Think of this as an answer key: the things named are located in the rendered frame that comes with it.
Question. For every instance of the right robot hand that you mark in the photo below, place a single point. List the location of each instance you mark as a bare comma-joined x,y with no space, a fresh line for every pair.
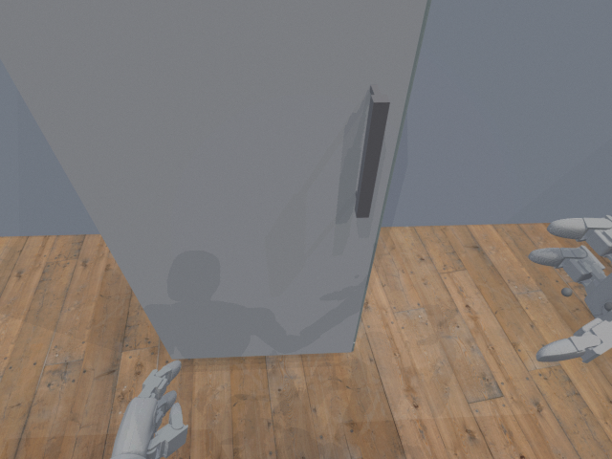
595,337

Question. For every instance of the left robot hand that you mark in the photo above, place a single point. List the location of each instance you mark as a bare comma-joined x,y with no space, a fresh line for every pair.
143,416

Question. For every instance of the handle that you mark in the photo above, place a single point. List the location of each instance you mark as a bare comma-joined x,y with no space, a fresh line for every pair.
373,142

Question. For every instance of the fridge door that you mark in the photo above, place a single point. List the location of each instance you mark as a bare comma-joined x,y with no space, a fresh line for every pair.
217,145

